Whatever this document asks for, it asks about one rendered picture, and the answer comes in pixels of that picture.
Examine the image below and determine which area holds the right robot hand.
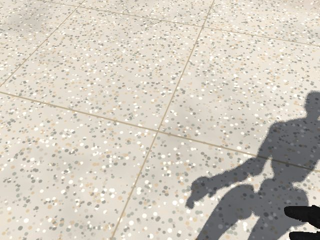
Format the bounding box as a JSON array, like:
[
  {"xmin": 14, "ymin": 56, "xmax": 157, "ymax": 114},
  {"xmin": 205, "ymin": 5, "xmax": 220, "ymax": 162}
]
[{"xmin": 284, "ymin": 205, "xmax": 320, "ymax": 240}]

